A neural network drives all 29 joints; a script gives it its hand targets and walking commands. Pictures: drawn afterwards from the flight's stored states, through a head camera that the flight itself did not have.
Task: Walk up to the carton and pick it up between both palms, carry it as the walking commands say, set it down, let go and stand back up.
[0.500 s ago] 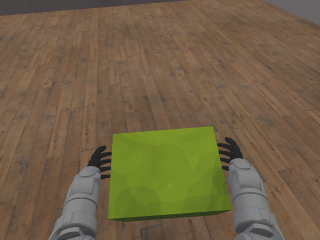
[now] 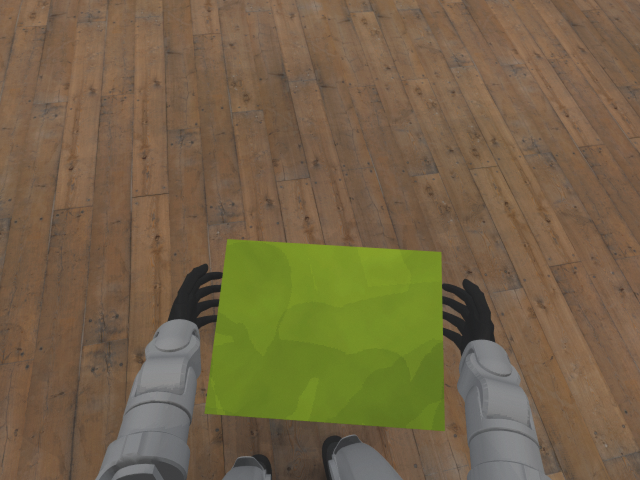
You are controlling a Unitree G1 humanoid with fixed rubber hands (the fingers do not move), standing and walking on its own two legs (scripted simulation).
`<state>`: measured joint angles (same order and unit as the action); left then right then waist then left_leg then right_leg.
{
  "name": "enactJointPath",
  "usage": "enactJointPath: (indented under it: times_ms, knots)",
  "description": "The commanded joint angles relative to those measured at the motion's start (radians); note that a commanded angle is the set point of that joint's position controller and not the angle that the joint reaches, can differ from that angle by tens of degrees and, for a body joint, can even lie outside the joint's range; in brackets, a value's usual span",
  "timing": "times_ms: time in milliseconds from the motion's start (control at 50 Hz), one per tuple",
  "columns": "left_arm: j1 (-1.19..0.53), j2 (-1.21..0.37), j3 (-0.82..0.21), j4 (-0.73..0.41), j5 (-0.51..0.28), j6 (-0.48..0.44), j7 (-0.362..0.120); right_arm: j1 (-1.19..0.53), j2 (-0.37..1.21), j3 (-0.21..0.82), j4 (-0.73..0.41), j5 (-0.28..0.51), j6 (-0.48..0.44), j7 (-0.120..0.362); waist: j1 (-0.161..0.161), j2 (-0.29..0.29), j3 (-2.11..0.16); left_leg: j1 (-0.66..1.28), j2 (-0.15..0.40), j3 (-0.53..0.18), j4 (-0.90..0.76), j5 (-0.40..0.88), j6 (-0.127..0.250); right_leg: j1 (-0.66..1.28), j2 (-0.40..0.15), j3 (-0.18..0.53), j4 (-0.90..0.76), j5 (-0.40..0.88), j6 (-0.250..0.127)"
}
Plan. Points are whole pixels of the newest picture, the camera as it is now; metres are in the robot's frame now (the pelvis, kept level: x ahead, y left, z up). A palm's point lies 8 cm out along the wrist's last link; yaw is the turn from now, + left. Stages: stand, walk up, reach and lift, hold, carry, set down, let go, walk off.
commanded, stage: set down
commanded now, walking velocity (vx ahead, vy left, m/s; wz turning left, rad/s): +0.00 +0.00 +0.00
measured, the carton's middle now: (327, 330) +0.33 -0.07 -0.16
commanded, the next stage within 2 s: none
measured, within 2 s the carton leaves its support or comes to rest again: neither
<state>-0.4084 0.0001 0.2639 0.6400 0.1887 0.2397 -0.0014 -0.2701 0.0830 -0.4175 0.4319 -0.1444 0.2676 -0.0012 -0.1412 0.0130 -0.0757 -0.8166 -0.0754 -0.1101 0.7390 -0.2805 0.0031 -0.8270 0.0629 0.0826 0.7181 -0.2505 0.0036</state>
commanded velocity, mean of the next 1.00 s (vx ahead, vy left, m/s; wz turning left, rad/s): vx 0.00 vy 0.00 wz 0.00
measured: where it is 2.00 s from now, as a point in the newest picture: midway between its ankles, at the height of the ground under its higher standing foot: outside the picture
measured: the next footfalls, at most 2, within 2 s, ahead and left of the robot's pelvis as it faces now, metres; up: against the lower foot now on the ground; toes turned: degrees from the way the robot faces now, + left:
none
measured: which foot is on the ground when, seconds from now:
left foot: down 0.00-1.00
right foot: down 0.00-1.00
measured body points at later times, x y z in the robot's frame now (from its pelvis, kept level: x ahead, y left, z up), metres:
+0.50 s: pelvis -0.05 +0.02 -0.08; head +0.14 +0.02 +0.33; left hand +0.39 +0.13 -0.16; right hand +0.30 -0.25 -0.15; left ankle +0.03 +0.11 -0.70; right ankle +0.04 -0.12 -0.70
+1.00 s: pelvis -0.06 -0.02 -0.16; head +0.16 -0.03 +0.23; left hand +0.41 +0.12 -0.25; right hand +0.33 -0.25 -0.25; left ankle +0.03 +0.11 -0.70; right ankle +0.04 -0.12 -0.70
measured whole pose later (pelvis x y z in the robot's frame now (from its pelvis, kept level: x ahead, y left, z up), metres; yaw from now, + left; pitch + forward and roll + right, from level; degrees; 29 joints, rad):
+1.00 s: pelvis -0.06 -0.02 -0.16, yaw +1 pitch +42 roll +2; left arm -0.82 0.15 0.23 0.81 0.10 0.27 0.04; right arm -0.65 0.02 -0.41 0.56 -0.05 0.30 -0.16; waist -0.10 0.03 -0.26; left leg -1.74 -0.11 -0.09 1.44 -0.45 -0.05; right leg -1.77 0.10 0.05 1.44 -0.41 -0.01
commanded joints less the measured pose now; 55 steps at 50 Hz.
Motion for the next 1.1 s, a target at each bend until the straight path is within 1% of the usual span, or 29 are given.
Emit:
enactJointPath:
  times_ms: [0, 60, 80, 120, 140, 160, 200, 260, 320, 380, 400, 440, 460, 480, 500, 520, 540, 580, 620, 680, 700, 720, 740, 760, 780, 800, 920, 980, 1080]
  knots:
    - [-0.478, -0.791, -0.46, -0.128, -0.086, -0.089, -0.212, -0.567, 0.719, 0.578, 0.02, 0.144, -0.039, 0.3, 0.079, 0.05, -0.732, 0.126, -0.018, 0.005, 0.089, 0.294, 0.005, 0.227, 0.012, 0.016, 0.116, 0.415, 0.021]
    - [-0.574, -0.841, -0.548, -0.124, -0.139, -0.048, -0.218, -0.626, 0.718, 0.606, -0.013, 0.158, -0.018, 0.308, 0.009, 0.078, -0.804, 0.113, -0.013, -0.011, 0.112, 0.2, 0.009, 0.143, 0.032, -0.031, 0.178, 0.292, 0.015]
    - [-0.54, -0.872, -0.538, -0.129, -0.139, -0.04, -0.212, -0.649, 0.677, 0.621, -0.045, 0.166, -0.022, 0.318, 0.045, 0.121, -0.864, 0.146, 0.002, -0.012, 0.131, 0.314, -0.01, 0.09, 0.041, -0.029, 0.191, 0.329, 0.011]
    - [-0.596, -0.959, -0.627, -0.177, -0.178, -0.029, -0.201, -0.656, 0.689, 0.604, -0.035, 0.203, -0.017, 0.326, -0.018, 0.153, -0.983, 0.267, 0.008, -0.036, 0.156, 0.361, -0.019, 0.041, 0.045, -0.054, 0.208, 0.326, 0.01]
    - [-0.554, -0.982, -0.601, -0.18, -0.151, -0.021, -0.188, -0.626, 0.641, 0.579, 0.028, 0.194, -0.017, 0.366, 0.009, 0.204, -0.969, 0.319, -0.017, -0.015, 0.175, 0.38, -0.04, -0.065, 0.052, -0.059, 0.225, 0.257, -0.005]
    - [-0.587, -0.956, -0.583, -0.134, -0.154, -0.015, -0.189, -0.684, 0.589, 0.53, 0.011, 0.156, -0.006, 0.362, -0.048, 0.112, -0.942, 0.288, 0.022, -0.045, 0.183, 0.385, -0.033, -0.126, 0.05, -0.067, 0.228, 0.249, -0.008]
    - [-0.511, -1.01, -0.585, -0.137, -0.158, 0.006, -0.179, -0.656, 0.56, 0.53, 0.0, 0.181, -0.008, 0.384, -0.023, 0.163, -0.967, 0.336, 0.039, -0.052, 0.181, 0.441, -0.06, -0.182, 0.054, -0.071, 0.246, 0.233, -0.028]
    - [-0.684, -0.948, -0.525, -0.098, -0.158, -0.008, -0.173, -0.684, 0.558, 0.418, 0.12, 0.089, 0.014, 0.388, -0.083, 0.057, -0.772, 0.112, 0.033, -0.045, 0.192, 0.235, -0.031, -0.27, 0.042, -0.081, 0.263, 0.084, -0.027]
    - [-0.734, -0.848, -0.489, -0.051, -0.169, 0.016, -0.188, -0.757, 0.608, 0.415, 0.122, 0.128, 0.05, 0.372, -0.047, -0.004, -0.65, -0.071, 0.017, -0.041, 0.136, -0.084, -0.003, -0.183, 0.018, -0.073, 0.26, -0.04, -0.017]
    - [-0.833, -0.861, -0.405, 0.12, -0.104, 0.027, -0.206, -0.843, 0.632, 0.34, 0.167, 0.088, 0.039, 0.351, -0.06, 0.055, -0.592, -0.164, -0.01, -0.013, 0.194, -0.189, 0.015, -0.291, 0.016, -0.087, 0.272, -0.14, -0.009]
    - [-0.783, -0.843, -0.383, 0.056, -0.083, 0.015, -0.2, -0.856, 0.612, 0.335, 0.173, 0.116, 0.03, 0.37, 0.022, 0.098, -0.674, -0.106, -0.011, -0.023, 0.213, -0.092, 0.005, -0.34, 0.021, -0.079, 0.312, -0.104, -0.015]
    - [-0.861, -0.859, -0.446, 0.017, -0.129, -0.004, -0.218, -0.848, 0.655, 0.367, 0.081, 0.117, 0.024, 0.34, -0.075, 0.071, -0.839, -0.113, -0.009, -0.003, 0.298, 0.03, 0.006, -0.293, 0.031, -0.097, 0.35, 0.056, 0.011]
    - [-0.845, -0.818, -0.382, 0.073, -0.097, -0.002, -0.209, -0.933, 0.639, 0.378, 0.118, 0.14, 0.024, 0.345, 0.024, 0.081, -0.782, -0.176, -0.026, 0.035, 0.331, -0.027, 0.01, -0.312, 0.022, -0.059, 0.354, -0.012, 0.012]
    - [-0.832, -0.839, -0.398, 0.116, -0.116, 0.004, -0.224, -0.977, 0.648, 0.391, 0.067, 0.145, 0.027, 0.332, -0.024, 0.021, -0.816, -0.217, -0.023, 0.023, 0.347, -0.076, 0.029, -0.269, 0.01, -0.049, 0.371, -0.028, 0.018]
    - [-0.876, -0.887, -0.42, 0.023, -0.132, -0.009, -0.218, -1.035, 0.656, 0.414, 0.024, 0.182, 0.014, 0.34, 0.022, 0.047, -0.915, -0.186, -0.037, 0.041, 0.366, 0.0, 0.019, -0.263, 0.034, -0.061, 0.39, 0.021, 0.016]
    - [-0.891, -0.892, -0.387, 0.106, -0.136, 0.012, -0.212, -1.036, 0.633, 0.414, 0.006, 0.167, 0.03, 0.337, -0.01, 0.065, -0.924, -0.156, -0.026, 0.024, 0.361, -0.004, 0.025, -0.287, 0.029, -0.076, 0.412, 0.028, 0.027]
    - [-0.835, -0.904, -0.39, 0.098, -0.126, 0.01, -0.222, -1.08, 0.68, 0.479, -0.031, 0.19, 0.03, 0.328, 0.063, 0.074, -0.978, -0.23, -0.045, 0.056, 0.406, 0.002, 0.023, -0.249, 0.027, -0.054, 0.418, 0.03, 0.012]
    - [-0.827, -0.946, -0.485, -0.031, -0.169, 0.012, -0.228, -1.041, 0.701, 0.543, -0.107, 0.211, 0.034, 0.327, 0.006, 0.043, -1.189, -0.152, -0.051, 0.05, 0.424, 0.16, 0.02, -0.155, 0.044, -0.072, 0.476, 0.213, 0.034]
    - [-0.833, -0.896, -0.44, 0.011, -0.113, 0.014, -0.221, -1.048, 0.695, 0.544, 0.02, 0.224, 0.044, 0.331, 0.064, 0.053, -1.129, -0.254, -0.056, 0.066, 0.464, 0.095, 0.011, -0.238, 0.055, -0.079, 0.496, 0.14, 0.037]
    - [-0.901, -0.889, -0.541, -0.107, -0.207, 0.012, -0.23, -0.922, 0.761, 0.603, 0.023, 0.221, 0.064, 0.326, -0.01, -0.039, -1.219, -0.278, -0.046, 0.051, 0.473, 0.155, 0.019, -0.189, 0.062, -0.091, 0.546, 0.265, 0.047]
    - [-0.89, -0.889, -0.51, -0.037, -0.178, 0.012, -0.23, -0.912, 0.75, 0.552, 0.095, 0.197, 0.056, 0.315, -0.014, 0.032, -1.175, -0.338, -0.053, 0.069, 0.517, 0.122, 0.012, -0.254, 0.065, -0.074, 0.555, 0.244, 0.032]
    - [-0.904, -0.901, -0.506, -0.031, -0.187, 0.003, -0.238, -0.976, 0.757, 0.587, 0.06, 0.212, 0.042, 0.314, 0.039, -0.01, -1.21, -0.395, -0.07, 0.08, 0.512, 0.128, 0.014, -0.19, 0.059, -0.072, 0.542, 0.251, 0.029]
    - [-0.979, -0.87, -0.546, -0.07, -0.213, 0.003, -0.257, -0.945, 0.74, 0.583, 0.012, 0.196, 0.043, 0.289, -0.034, 0.016, -1.198, -0.506, -0.056, 0.089, 0.549, 0.066, 0.012, -0.173, 0.052, -0.055, 0.55, 0.264, 0.032]
    - [-0.94, -0.881, -0.592, -0.155, -0.25, -0.002, -0.253, -0.958, 0.775, 0.639, -0.055, 0.245, 0.039, 0.282, 0.009, -0.022, -1.294, -0.392, -0.069, 0.077, 0.539, 0.143, 0.015, -0.138, 0.06, -0.057, 0.56, 0.3, 0.048]
    - [-0.958, -0.884, -0.642, -0.182, -0.274, -0.014, -0.255, -0.931, 0.78, 0.67, -0.068, 0.256, 0.035, 0.269, -0.023, 0.004, -1.343, -0.399, -0.07, 0.086, 0.571, 0.151, 0.014, -0.096, 0.062, -0.067, 0.591, 0.321, 0.053]
    - [-0.98, -0.792, -0.557, -0.102, -0.255, -0.008, -0.246, -0.995, 0.748, 0.607, 0.002, 0.253, 0.033, 0.27, 0.038, 0.005, -1.206, -0.444, -0.071, 0.095, 0.565, 0.089, 0.021, -0.189, 0.047, -0.048, 0.579, 0.245, 0.056]
    - [-0.961, -0.782, -0.458, 0.039, -0.217, -0.025, -0.255, -1.063, 0.648, 0.544, 0.035, 0.229, 0.008, 0.237, 0.031, 0.059, -1.073, -0.624, -0.06, 0.128, 0.598, -0.033, 0.007, -0.236, 0.034, -0.022, 0.581, 0.124, 0.038]
    - [-1.014, -0.767, -0.424, 0.092, -0.211, -0.03, -0.246, -1.049, 0.657, 0.467, 0.103, 0.209, -0.004, 0.223, -0.022, 0.038, -1.012, -0.646, -0.066, 0.124, 0.622, -0.081, 0.011, -0.354, 0.042, -0.053, 0.589, 0.077, 0.037]
    - [-1.034, -0.735, -0.341, 0.135, -0.183, -0.033, -0.256, -1.176, 0.732, 0.489, 0.076, 0.189, 0.02, 0.197, 0.046, -0.05, -1.008, -0.765, -0.076, 0.151, 0.683, -0.172, 0.022, -0.268, 0.021, -0.001, 0.565, -0.089, 0.062]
